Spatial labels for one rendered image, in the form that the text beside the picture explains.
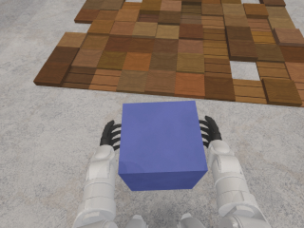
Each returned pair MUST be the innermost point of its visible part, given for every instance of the robot right forearm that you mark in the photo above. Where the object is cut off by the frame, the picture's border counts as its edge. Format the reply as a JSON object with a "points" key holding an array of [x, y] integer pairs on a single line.
{"points": [[233, 193]]}

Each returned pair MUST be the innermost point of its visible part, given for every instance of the robot right hand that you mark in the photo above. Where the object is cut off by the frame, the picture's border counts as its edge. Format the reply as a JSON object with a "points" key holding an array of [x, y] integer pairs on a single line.
{"points": [[212, 131]]}

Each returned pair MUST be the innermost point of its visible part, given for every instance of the left robot thigh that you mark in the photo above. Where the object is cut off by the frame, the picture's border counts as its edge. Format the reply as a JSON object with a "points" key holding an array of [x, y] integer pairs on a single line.
{"points": [[136, 223]]}

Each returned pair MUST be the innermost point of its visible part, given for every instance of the carton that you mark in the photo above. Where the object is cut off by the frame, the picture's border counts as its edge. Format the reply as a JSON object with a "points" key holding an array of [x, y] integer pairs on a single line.
{"points": [[161, 146]]}

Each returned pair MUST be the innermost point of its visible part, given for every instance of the right robot upper arm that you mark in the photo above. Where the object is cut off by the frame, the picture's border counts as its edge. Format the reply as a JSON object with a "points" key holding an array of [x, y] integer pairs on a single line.
{"points": [[237, 221]]}

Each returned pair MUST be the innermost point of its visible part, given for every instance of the right robot shin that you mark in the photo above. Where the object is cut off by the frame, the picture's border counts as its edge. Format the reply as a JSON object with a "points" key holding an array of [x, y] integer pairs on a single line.
{"points": [[184, 216]]}

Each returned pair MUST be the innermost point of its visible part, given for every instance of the robot left hand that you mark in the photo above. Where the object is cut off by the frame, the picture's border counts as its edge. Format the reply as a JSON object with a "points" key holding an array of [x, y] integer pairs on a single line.
{"points": [[107, 136]]}

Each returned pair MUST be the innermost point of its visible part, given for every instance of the robot left forearm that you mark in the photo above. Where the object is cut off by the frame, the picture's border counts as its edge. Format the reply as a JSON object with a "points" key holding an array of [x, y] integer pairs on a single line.
{"points": [[98, 198]]}

